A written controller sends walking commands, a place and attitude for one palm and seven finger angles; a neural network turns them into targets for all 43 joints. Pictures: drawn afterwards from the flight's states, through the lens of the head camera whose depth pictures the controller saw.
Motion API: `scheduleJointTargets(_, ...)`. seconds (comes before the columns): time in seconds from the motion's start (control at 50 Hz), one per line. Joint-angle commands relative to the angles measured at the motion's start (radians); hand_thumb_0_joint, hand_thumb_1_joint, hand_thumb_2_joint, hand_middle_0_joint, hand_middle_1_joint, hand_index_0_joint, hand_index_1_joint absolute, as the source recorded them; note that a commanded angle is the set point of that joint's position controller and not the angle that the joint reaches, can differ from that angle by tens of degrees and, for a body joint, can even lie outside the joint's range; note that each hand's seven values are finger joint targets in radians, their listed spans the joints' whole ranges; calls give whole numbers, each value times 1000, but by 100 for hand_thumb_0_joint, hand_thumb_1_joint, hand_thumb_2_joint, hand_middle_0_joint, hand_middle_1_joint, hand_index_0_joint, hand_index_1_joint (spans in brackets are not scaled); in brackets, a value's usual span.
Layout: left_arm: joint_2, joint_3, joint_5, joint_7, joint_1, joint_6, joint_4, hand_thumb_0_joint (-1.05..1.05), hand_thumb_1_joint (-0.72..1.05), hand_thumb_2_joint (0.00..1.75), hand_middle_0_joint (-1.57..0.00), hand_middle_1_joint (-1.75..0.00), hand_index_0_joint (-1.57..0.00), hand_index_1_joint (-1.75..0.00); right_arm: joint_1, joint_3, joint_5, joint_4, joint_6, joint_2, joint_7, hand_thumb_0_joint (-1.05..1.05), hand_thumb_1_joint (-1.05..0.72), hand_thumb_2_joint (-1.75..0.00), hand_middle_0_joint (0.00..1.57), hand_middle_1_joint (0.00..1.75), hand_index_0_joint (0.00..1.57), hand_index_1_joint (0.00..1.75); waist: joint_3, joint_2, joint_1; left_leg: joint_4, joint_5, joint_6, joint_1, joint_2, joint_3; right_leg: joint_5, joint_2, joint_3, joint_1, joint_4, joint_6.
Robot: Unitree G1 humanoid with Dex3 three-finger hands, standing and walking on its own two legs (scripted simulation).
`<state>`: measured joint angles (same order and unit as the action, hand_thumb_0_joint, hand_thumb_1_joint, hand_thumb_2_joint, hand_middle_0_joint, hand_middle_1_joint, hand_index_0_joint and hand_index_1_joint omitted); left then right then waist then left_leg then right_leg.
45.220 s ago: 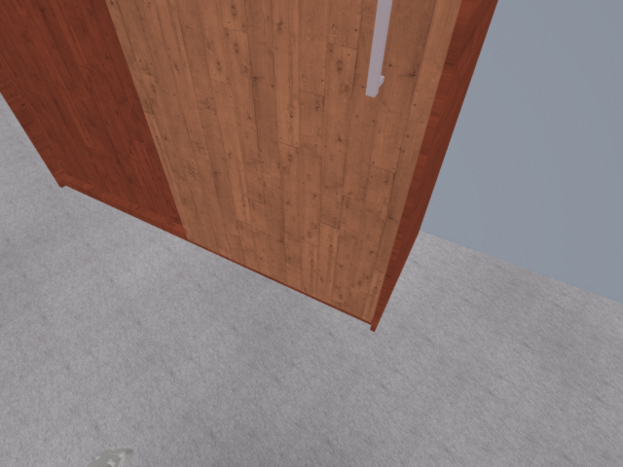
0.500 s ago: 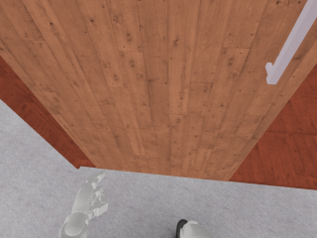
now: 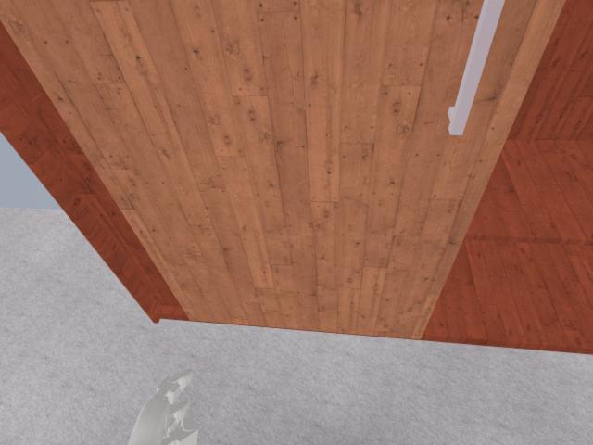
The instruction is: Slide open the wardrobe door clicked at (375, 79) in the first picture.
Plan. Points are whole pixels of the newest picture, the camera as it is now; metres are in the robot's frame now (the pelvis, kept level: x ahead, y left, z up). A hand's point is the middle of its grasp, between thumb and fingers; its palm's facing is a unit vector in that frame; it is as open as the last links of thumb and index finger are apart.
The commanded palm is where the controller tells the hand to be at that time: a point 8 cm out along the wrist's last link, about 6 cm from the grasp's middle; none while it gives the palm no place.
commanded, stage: stop stepping back and stand still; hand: right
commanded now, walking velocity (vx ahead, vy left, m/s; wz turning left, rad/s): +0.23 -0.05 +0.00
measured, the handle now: (474, 52) +0.57 -0.23 +0.25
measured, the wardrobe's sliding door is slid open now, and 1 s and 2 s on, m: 0.65 0.65 0.65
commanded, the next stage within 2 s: let the arm hang, fingers relaxed in 1.04 s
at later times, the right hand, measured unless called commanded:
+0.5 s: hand out of the picture +0.18 -0.30 +0.17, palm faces +0.45 +0.76 -0.47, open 7.4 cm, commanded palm +0.12 -0.32 +0.18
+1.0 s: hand out of the picture +0.25 -0.29 +0.15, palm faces +0.41 +0.79 -0.45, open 7.4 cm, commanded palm +0.18 -0.32 +0.18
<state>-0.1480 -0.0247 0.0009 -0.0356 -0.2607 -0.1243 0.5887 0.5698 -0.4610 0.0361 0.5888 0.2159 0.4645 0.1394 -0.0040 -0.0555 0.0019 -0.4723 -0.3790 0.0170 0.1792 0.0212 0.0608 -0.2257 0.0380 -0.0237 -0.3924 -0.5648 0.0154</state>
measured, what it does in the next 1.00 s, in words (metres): steps on the spot: right foot, then left foot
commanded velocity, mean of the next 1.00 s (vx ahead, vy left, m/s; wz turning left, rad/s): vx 0.05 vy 0.02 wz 0.00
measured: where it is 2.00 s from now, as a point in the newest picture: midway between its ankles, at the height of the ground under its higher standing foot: outside the picture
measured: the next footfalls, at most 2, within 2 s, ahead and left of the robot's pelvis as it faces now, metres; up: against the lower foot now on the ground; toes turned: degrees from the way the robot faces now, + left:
right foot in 0.20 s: +0.04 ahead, -0.12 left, +0.00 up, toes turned -2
left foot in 0.46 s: +0.06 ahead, +0.09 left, +0.00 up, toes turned -1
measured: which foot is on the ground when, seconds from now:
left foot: down 0.00-0.20, up 0.22-0.44, down 0.46-1.00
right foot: down 0.00-0.02, up 0.04-0.18, down 0.20-1.00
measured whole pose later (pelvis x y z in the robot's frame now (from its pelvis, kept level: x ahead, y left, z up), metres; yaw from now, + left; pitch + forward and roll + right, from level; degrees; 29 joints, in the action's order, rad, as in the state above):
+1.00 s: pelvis +0.05 -0.02 +0.00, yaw -1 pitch +2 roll +1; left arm -0.20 -0.01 -0.01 -0.05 -0.17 -0.09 0.60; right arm 0.54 -0.40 0.04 0.45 0.21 0.39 0.15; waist -0.03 -0.02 -0.01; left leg -0.48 -0.30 0.01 0.21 0.02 0.02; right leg -0.33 -0.01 -0.02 -0.21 -0.51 0.03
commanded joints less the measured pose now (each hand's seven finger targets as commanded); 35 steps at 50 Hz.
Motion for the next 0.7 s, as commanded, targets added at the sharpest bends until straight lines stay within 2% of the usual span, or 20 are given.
scheduleJointTargets(0.0, -178, 85, -8, -30, 92, -17, -101, 0, 90, 90, -20, -30, -20, -30, -153, -65, 16, 32, 10, 122, 9, 0, -90, -90, 20, 30, 20, 30, 41, -194, -4, 347, -288, 186, 208, -326, -399, -214, -72, 29, 18, -436, -20)
scheduleJointTargets(0.04, -188, 86, -13, -31, 96, -11, -88, 0, 90, 90, -20, -30, -20, -30, -193, -18, 13, 16, -1, 84, 9, 0, -90, -90, 20, 30, 20, 30, -53, -193, -26, 332, -288, 188, 335, -336, -342, -181, -23, 65, -9, -553, -7)
scheduleJointTargets(0.14, -174, 61, 4, -60, 113, -42, -77, 0, 90, 90, -20, -30, -20, -30, -298, -1, -20, 88, 18, 105, 41, 0, -90, -90, 20, 30, 20, 30, -24, 70, -31, 78, -273, 105, 278, -173, -131, -180, -28, -23, 214, 87, 33)
scheduleJointTargets(0.16, -204, 69, 0, -67, 106, -58, -103, 0, 90, 90, -20, -30, -20, -30, -293, -6, -10, 133, 25, 110, 43, 0, -90, -90, 20, 30, 20, 30, -33, 256, -29, -149, -196, 62, 273, -84, -75, -288, 66, 164, 213, 301, 70)
scheduleJointTargets(0.18, -209, 72, 2, -58, 103, -65, -119, 0, 90, 90, -20, -30, -20, -30, -313, -27, -16, 206, 45, 129, 48, 0, -90, -90, 20, 30, 20, 30, -2, 469, -16, -404, -185, 7, 364, 38, 20, -323, 241, 463, 266, 391, 133)
scheduleJointTargets(0.2, -174, 70, 3, -51, 109, -77, -108, 0, 90, 90, -20, -30, -20, -30, -299, -60, -17, 194, 59, 159, 43, 0, -90, -90, 20, 30, 20, 30, 12, 388, -20, -584, -157, -3, 328, 47, -41, -413, 284, 543, 156, 448, 202)
scheduleJointTargets(0.22, -156, 65, 12, -37, 100, -86, -98, 0, 90, 90, -20, -30, -20, -30, -282, -82, -16, 229, 61, 180, 38, 0, -90, -90, 20, 30, 20, 30, -20, 377, -31, -647, -122, 0, 396, 10, -88, -407, 275, 610, 150, 465, 183)
scheduleJointTargets(0.26, -151, 66, 7, -15, 102, -98, -91, 0, 90, 90, -20, -30, -20, -30, -160, -99, -16, 238, 66, 171, 33, 0, -90, -90, 20, 30, 20, 30, 6, 271, -2, -518, -42, 1, 351, -48, -94, -254, 243, 427, 168, 379, 179)
scheduleJointTargets(0.3, -161, 64, 5, -7, 91, -88, -80, 0, 90, 90, -20, -30, -20, -30, -45, -64, -17, 158, 56, 95, 28, 0, -90, -90, 20, 30, 20, 30, 19, 287, 2, -287, -16, 1, 166, -26, -10, -235, 183, 233, 74, 356, 125)
scheduleJointTargets(0.34, -174, 66, 8, -16, 82, -69, -101, 0, 90, 90, -20, -30, -20, -30, -30, -75, -15, 96, 48, 99, 27, 0, -90, -90, 20, 30, 20, 30, 28, 295, 0, -114, -19, 3, -37, 16, 51, -352, 158, 184, -38, 352, 96)
scheduleJointTargets(0.38, -178, 65, 7, -28, 87, -49, -108, 0, 90, 90, -20, -30, -20, -30, -53, -58, -15, 6, 31, 86, 21, 0, -90, -90, 20, 30, 20, 30, 20, 194, -1, 33, -12, 8, -165, 15, 42, -382, 117, 143, -113, 259, 70)
scheduleJointTargets(0.4, -181, 69, 10, -33, 88, -39, -105, 0, 90, 90, -20, -30, -20, -30, -79, -64, -20, -19, 32, 103, 18, 0, -90, -90, 20, 30, 20, 30, 11, 110, 2, 101, -31, 32, -189, -32, -46, -358, 80, 109, -157, 135, 60)
scheduleJointTargets(0.44, -183, 81, 8, -33, 72, -23, -97, 0, 90, 90, -20, -30, -20, -30, -158, -67, -9, -32, 32, 126, 10, 0, -90, -90, 20, 30, 20, 30, -1, -130, -19, 264, -140, 155, -25, -278, -420, -215, -31, 3, -134, -252, 19)
scheduleJointTargets(0.48, -172, 78, 1, -25, 83, -38, -80, 0, 90, 90, -20, -30, -20, -30, -244, -57, -9, 16, 37, 121, 21, 0, -90, -90, 20, 30, 20, 30, 41, -157, -13, 253, -174, 189, 69, -330, -431, -232, 1, 46, -32, -272, 19)
scheduleJointTargets(0.52, -177, 76, 0, -31, 97, -40, -74, 0, 90, 90, -20, -30, -20, -30, -240, -22, -10, 79, 35, 92, 24, 0, -90, -90, 20, 30, 20, 30, 14, -69, -35, 124, -94, 140, 187, -249, -271, -113, 12, 35, 167, -1, 29)
scheduleJointTargets(0.54, -181, 73, 3, -38, 110, -44, -72, 0, 90, 90, -20, -30, -20, -30, -252, -29, -10, 135, 49, 106, 26, 0, -90, -90, 20, 30, 20, 30, 29, 72, -36, -8, -26, 87, 183, -163, -171, -72, 14, 72, 220, 130, 34)
scheduleJointTargets(0.58, -170, 63, 8, -40, 135, -66, -83, 0, 90, 90, -20, -30, -20, -30, -259, -51, -13, 218, 74, 131, 31, 0, -90, -90, 20, 30, 20, 30, 25, 420, -13, -284, -44, -11, 235, 2, -27, 15, 204, 430, 239, 347, 61)
scheduleJointTargets(0.6, -151, 56, 23, -38, 132, -79, -76, 0, 90, 90, -20, -30, -20, -30, -263, -62, -20, 217, 78, 147, 32, 0, -90, -90, 20, 30, 20, 30, -18, 400, -18, -346, -79, -10, 247, -15, -68, 83, 243, 493, 209, 386, 81)
scheduleJointTargets(0.64, -151, 58, 15, -23, 105, -92, -63, 0, 90, 90, -20, -30, -20, -30, -166, -84, -28, 192, 81, 148, 41, 0, -90, -90, 20, 30, 20, 30, 31, 237, 3, -201, -27, -7, 181, -34, -65, 346, 208, 338, 261, 264, 97)
scheduleJointTargets(0.68, -162, 61, 8, -14, 103, -88, -74, 0, 90, 90, -20, -30, -20, -30, -54, -102, -22, 153, 81, 138, 39, 0, -90, -90, 20, 30, 20, 30, 100, 244, 3, 11, 96, -7, 57, -17, -20, 514, 145, 195, 292, 156, 43)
